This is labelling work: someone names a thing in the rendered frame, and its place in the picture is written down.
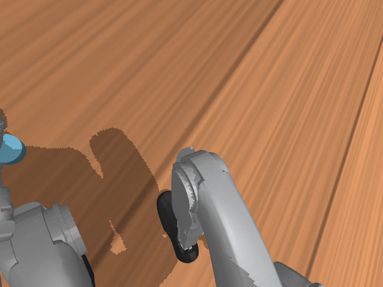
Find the left robot foot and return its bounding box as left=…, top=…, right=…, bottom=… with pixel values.
left=82, top=254, right=96, bottom=287

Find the right robot foot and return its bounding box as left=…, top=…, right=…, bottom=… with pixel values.
left=157, top=191, right=199, bottom=263

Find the tin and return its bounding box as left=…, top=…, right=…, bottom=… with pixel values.
left=0, top=134, right=26, bottom=165

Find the right robot hand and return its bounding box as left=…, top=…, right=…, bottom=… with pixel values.
left=273, top=261, right=312, bottom=287

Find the left robot arm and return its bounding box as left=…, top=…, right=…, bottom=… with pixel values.
left=0, top=169, right=15, bottom=287

